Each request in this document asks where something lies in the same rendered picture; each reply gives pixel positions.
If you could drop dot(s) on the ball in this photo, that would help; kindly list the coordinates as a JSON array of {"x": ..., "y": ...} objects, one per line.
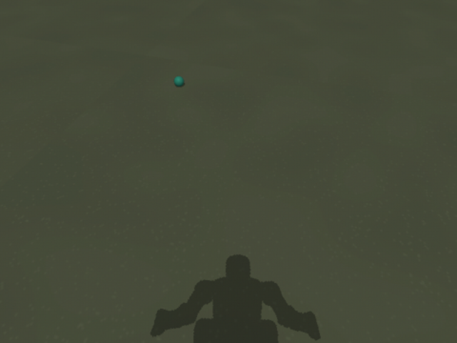
[{"x": 179, "y": 81}]

